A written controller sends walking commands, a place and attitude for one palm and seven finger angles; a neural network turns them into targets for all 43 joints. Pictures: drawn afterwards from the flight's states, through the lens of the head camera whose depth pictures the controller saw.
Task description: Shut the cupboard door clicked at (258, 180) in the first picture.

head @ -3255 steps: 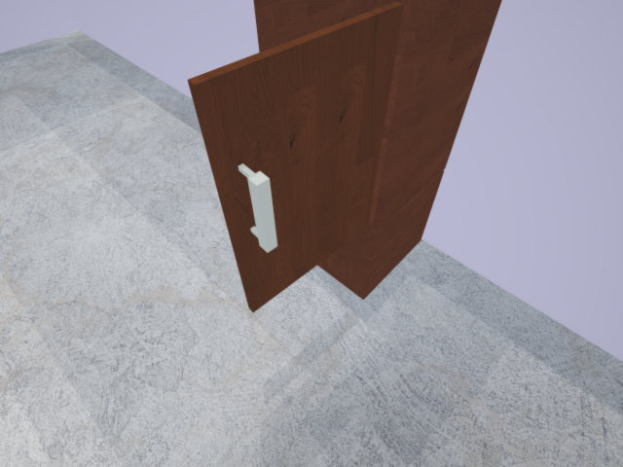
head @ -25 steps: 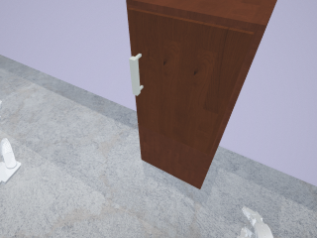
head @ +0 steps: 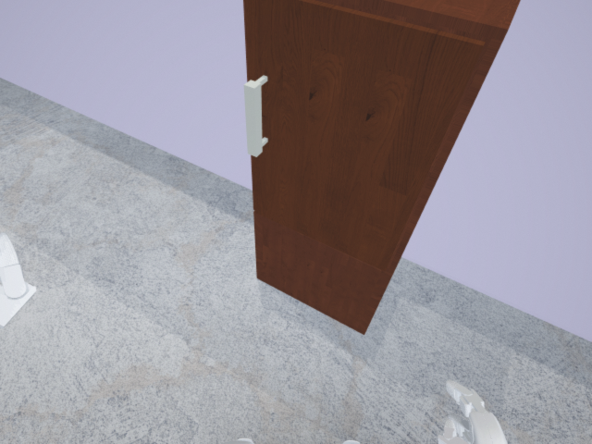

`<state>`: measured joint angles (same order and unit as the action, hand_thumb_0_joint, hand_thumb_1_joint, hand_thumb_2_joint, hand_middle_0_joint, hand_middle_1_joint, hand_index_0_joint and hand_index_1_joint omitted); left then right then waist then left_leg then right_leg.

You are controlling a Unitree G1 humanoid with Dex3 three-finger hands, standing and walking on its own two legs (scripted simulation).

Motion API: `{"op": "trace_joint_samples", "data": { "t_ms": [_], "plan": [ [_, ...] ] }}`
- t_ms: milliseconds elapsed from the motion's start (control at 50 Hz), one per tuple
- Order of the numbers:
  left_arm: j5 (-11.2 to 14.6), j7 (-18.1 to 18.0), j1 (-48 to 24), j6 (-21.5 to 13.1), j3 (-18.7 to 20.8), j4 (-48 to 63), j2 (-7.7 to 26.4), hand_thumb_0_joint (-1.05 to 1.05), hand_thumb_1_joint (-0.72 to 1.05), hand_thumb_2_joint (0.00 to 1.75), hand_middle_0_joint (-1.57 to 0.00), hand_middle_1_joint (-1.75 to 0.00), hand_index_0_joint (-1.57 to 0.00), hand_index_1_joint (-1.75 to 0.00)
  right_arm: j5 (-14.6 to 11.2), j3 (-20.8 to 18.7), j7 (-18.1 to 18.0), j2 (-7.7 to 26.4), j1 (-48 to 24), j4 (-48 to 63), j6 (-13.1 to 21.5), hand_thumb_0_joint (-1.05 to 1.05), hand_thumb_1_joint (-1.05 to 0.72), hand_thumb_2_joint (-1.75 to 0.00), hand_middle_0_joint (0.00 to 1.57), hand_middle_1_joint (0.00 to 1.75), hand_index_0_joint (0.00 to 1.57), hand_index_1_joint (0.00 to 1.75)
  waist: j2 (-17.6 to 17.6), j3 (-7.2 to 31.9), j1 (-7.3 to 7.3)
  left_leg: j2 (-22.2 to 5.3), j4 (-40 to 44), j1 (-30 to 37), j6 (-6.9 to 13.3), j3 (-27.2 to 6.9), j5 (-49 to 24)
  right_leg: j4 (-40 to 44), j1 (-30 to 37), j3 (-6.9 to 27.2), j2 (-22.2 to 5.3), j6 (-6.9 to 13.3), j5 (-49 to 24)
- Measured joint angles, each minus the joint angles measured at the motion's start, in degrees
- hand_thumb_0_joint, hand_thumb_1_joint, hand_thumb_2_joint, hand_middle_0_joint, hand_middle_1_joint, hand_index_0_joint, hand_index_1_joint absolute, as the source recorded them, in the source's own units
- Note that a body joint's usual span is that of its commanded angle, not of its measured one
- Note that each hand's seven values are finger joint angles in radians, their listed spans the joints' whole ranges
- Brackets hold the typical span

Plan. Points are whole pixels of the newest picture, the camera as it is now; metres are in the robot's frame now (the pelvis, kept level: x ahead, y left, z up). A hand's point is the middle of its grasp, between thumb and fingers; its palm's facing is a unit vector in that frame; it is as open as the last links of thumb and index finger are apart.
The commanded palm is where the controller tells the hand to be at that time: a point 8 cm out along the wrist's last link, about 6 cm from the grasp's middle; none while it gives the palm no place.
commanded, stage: step back with the hand held close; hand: left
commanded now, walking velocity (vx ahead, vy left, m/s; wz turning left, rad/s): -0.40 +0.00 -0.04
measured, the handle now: (259, 116) +0.75 +0.12 +0.03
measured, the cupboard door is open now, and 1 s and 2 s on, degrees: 1 1 1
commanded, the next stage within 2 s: stop stepping back and stand still in 0.74 s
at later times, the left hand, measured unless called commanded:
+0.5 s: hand out of the picture +0.16 +0.27 +0.19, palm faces +0.45 -0.76 -0.47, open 7.4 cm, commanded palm +0.08 +0.31 +0.20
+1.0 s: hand out of the picture +0.07 +0.23 +0.20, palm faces +0.29 -0.82 -0.49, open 7.4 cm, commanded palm +0.02 +0.29 +0.20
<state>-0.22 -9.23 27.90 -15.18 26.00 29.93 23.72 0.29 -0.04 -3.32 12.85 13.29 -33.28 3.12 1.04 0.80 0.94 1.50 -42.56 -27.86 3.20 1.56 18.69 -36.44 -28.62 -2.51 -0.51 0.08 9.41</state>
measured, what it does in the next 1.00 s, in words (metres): walks backwards: right foot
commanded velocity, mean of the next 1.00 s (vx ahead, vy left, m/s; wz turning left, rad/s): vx -0.26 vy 0.01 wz -0.07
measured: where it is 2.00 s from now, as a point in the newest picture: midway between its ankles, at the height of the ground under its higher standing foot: outside the picture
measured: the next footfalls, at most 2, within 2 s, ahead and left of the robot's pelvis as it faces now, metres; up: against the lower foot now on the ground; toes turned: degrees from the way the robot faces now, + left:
right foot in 0.82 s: -0.17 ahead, -0.07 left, +0.00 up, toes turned -2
left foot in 1.48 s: -0.07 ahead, +0.16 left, +0.00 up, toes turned +0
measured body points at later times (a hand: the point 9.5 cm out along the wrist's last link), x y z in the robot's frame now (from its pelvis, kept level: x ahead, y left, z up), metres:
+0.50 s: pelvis -0.04 +0.00 +0.01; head -0.03 +0.04 +0.45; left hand +0.13 +0.31 +0.21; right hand +0.14 -0.24 -0.06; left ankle +0.05 +0.09 -0.71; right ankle +0.06 -0.13 -0.71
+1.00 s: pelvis -0.13 +0.00 +0.01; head -0.15 +0.03 +0.46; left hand +0.05 +0.28 +0.22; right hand +0.01 -0.25 -0.06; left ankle +0.05 +0.09 -0.70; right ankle -0.24 -0.13 -0.71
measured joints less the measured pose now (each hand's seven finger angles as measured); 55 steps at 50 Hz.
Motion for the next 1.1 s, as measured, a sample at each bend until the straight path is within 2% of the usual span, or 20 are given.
{"op": "trace_joint_samples", "data": {
  "t_ms": [60,100,220,300,360,440,500,540,600,640,700,780,820,840,880,960,1000,1040,1060,1100],
  "plan": [
    [0.0,-0.2,1.3,-0.6,1.1,1.1,1.3,0.01,0.88,0.9,-0.21,-0.3,-0.22,-0.3,0.0,0.1,-0.3,-0.2,0.2,0.3,0.0,0.01,-0.9,-0.9,0.2,0.3,0.21,0.3,0.1,-0.1,0.43,-0.3,1.3,-0.1,0.5,0.0,-3.6,0.4,-0.1,0.4,0.5,-0.6,-0.2],
    [-0.2,0.0,1.5,-0.9,2.0,0.8,2.2,0.01,0.88,0.9,-0.21,-0.3,-0.22,-0.3,-0.1,-0.1,-0.7,-0.4,0.8,0.4,0.4,0.01,-0.9,-0.9,0.2,0.3,0.21,0.3,-0.4,0.1,0.78,-0.3,0.7,-0.5,0.6,-0.7,-3.5,-2.0,0.7,2.3,1.7,-1.0,1.7],
    [0.6,0.7,0.8,-0.5,3.7,-0.5,1.6,0.01,0.88,0.9,-0.21,-0.3,-0.22,-0.3,0.5,-0.2,-0.9,-1.3,-0.1,-1.0,1.3,0.01,-0.9,-0.9,0.21,0.3,0.21,0.3,-0.2,-0.3,-1.0,-1.0,0.3,-0.9,-0.1,-1.0,-3.4,-2.6,2.5,5.5,3.7,-1.3,4.7],
    [0.7,1.1,-0.2,0.2,1.4,0.0,-0.6,0.01,0.89,0.9,-0.21,-0.3,-0.21,-0.3,0.4,-0.2,-0.6,-1.3,-1.9,-1.3,1.4,0.01,-0.9,-0.9,0.21,0.3,0.21,0.3,0.0,-0.9,-1.47,-1.2,0.4,-1.4,-0.6,-0.8,-4.1,-2.7,1.9,5.6,3.9,-0.9,4.5],
    [0.5,1.3,0.1,0.3,-0.4,0.8,-0.8,0.01,0.88,0.9,-0.21,-0.3,-0.21,-0.3,0.3,-0.5,-0.4,-1.3,-2.6,-1.1,0.8,0.01,-0.9,-0.9,0.21,0.3,0.21,0.3,0.6,-0.2,-0.71,-0.8,-0.1,-2.3,-1.3,-0.8,-0.4,-2.0,1.4,5.3,3.2,-0.7,3.7],
    [0.6,0.7,1.7,0.3,-1.2,2.2,1.3,0.01,0.88,0.9,-0.21,-0.3,-0.22,-0.3,0.4,-1.1,0.1,-1.1,-2.7,-1.2,-0.9,0.01,-0.9,-0.9,0.2,0.3,0.21,0.3,1.7,0.8,0.66,-0.2,0.9,-2.2,-2.8,-1.2,2.6,1.0,1.7,4.6,1.6,-1.1,1.6],
    [0.9,0.1,3.3,0.0,0.3,2.8,3.2,0.01,0.88,0.9,-0.22,-0.3,-0.22,-0.31,0.0,-1.2,-0.4,-0.5,-2.1,-0.6,-1.6,0.01,-0.9,-0.9,0.2,0.3,0.21,0.3,1.6,0.9,1.23,-0.9,4.3,-1.9,-1.0,-0.2,-5.5,2.4,1.9,4.0,1.2,-1.7,1.0],
    [0.6,0.2,3.6,-0.2,1.6,2.0,3.6,0.01,0.88,0.9,-0.22,-0.3,-0.22,-0.31,-0.1,-1.5,-1.0,-0.3,-1.6,-0.6,-0.8,0.01,-0.9,-0.9,0.2,0.3,0.21,0.3,-0.1,0.5,1.32,-2.2,4.8,-2.0,0.8,-0.6,-9.3,-2.5,1.6,4.2,3.2,-1.8,4.8],
    [0.9,0.6,2.9,0.5,2.6,0.4,3.0,0.01,0.88,0.9,-0.22,-0.3,-0.22,-0.31,0.1,-1.9,-1.3,-1.2,-0.5,-2.0,0.7,0.01,-0.9,-0.9,0.2,0.3,0.21,0.3,-2.0,1.2,0.15,-3.8,7.1,-1.4,0.8,-1.7,-10.0,-13.1,3.9,3.8,6.2,-1.6,11.0],
    [1.6,0.2,2.6,1.0,2.6,0.2,1.5,0.01,0.88,0.9,-0.21,-0.3,-0.22,-0.31,0.4,-1.6,-0.9,-2.0,0.0,-3.1,1.9,0.01,-0.9,-0.9,0.2,0.3,0.21,0.3,-2.2,2.6,-1.31,-4.8,10.1,-1.1,0.4,-1.2,-11.9,-13.7,7.8,2.7,6.4,-1.4,14.5],
    [2.8,-0.3,1.9,1.5,1.1,0.6,-1.1,0.01,0.89,0.9,-0.21,-0.3,-0.21,-0.3,0.8,-0.2,-0.1,-3.3,-0.8,-4.4,3.4,0.01,-0.9,-0.9,0.2,0.3,0.21,0.3,-1.5,4.4,-3.04,-5.6,15.4,-0.9,0.3,0.6,-15.5,-6.8,14.4,2.1,5.5,-0.9,18.4],
    [3.4,0.3,-0.9,2.1,-1.5,1.0,-1.7,0.01,0.89,0.9,-0.2,-0.3,-0.21,-0.3,1.5,1.5,0.9,-4.9,-4.7,-4.4,4.3,0.01,-0.9,-0.9,0.21,0.3,0.21,0.3,-0.4,4.0,-3.7,-6.7,20.6,-2.3,-0.3,3.2,-20.6,8.5,21.2,2.2,4.5,0.2,14.8],
    [3.5,0.9,-2.1,1.9,-1.2,1.8,0.4,0.01,0.89,0.9,-0.2,-0.3,-0.21,-0.3,1.7,2.2,1.3,-5.8,-7.3,-3.4,3.9,0.01,-0.9,-0.9,0.21,0.3,0.21,0.3,1.2,2.9,-3.45,-6.8,20.6,-4.3,-0.7,5.2,-22.2,13.6,22.3,3.1,3.2,1.3,11.6],
    [3.6,1.2,-2.5,1.6,-1.0,2.0,1.3,0.01,0.89,0.9,-0.2,-0.3,-0.21,-0.3,1.7,2.4,1.5,-6.0,-8.6,-3.0,3.7,0.01,-0.9,-0.9,0.21,0.3,0.21,0.3,1.4,2.2,-3.08,-7.2,19.7,-5.5,-0.8,5.9,-22.6,14.2,21.7,3.3,3.0,0.5,13.0],
    [3.7,2.1,-2.8,1.5,-1.8,2.1,2.1,0.01,0.89,0.9,-0.21,-0.3,-0.21,-0.3,1.3,2.2,1.3,-5.7,-9.6,-3.0,2.9,0.01,-0.9,-0.9,0.21,0.3,0.21,0.3,-0.9,0.6,-1.47,-8.6,18.8,-6.0,-1.8,4.5,-23.0,11.7,20.6,2.6,4.7,-0.2,13.3],
    [4.2,2.9,4.7,2.2,-0.9,4.6,5.4,0.01,0.88,0.9,-0.21,-0.3,-0.21,-0.3,0.3,2.2,0.1,-4.7,-4.1,-1.7,1.1,0.01,-0.9,-0.9,0.21,0.3,0.21,0.3,-0.1,2.1,1.63,-6.3,13.2,-5.6,-3.8,1.9,-12.5,7.2,21.3,2.4,3.7,0.0,14.9],
    [4.0,2.6,8.7,2.9,-0.1,4.7,6.3,0.01,0.88,0.9,-0.22,-0.3,-0.22,-0.31,0.5,1.7,-0.7,-2.8,0.1,-1.6,0.3,0.01,-0.9,-0.9,0.21,0.3,0.21,0.3,-0.3,4.2,1.81,-5.0,8.7,-5.5,-4.6,0.5,-7.5,5.9,22.6,2.7,3.1,0.1,16.3],
    [3.5,1.8,9.6,3.4,0.1,3.3,6.0,0.01,0.88,0.9,-0.22,-0.3,-0.22,-0.31,0.5,0.7,-1.4,-0.4,4.2,-2.9,-0.2,0.01,-0.9,-0.9,0.21,0.3,0.21,0.3,-0.8,6.4,0.96,-3.9,3.0,-4.1,-4.9,-0.7,-4.6,4.8,24.0,3.2,2.7,-0.2,17.8],
    [3.1,1.4,8.4,3.4,0.0,1.8,5.5,0.01,0.88,0.9,-0.22,-0.3,-0.22,-0.31,0.3,0.1,-1.8,0.9,6.0,-4.0,-0.2,0.01,-0.9,-0.9,0.21,0.3,0.21,0.3,-1.1,7.4,0.57,-3.6,1.5,-2.7,-4.7,-1.1,-3.9,4.2,24.5,3.1,2.5,-0.5,18.5],
    [2.4,0.6,3.0,3.4,-0.3,-2.2,3.5,0.01,0.88,0.9,-0.22,-0.3,-0.22,-0.31,-0.1,-0.9,-2.6,2.6,8.2,-6.1,-0.1,0.01,-0.9,-0.9,0.2,0.3,0.21,0.3,-1.4,7.3,0.49,-2.7,1.0,-2.0,-2.7,-1.2,-7.7,2.1,25.1,2.2,1.8,-1.5,20.1]
  ]
}}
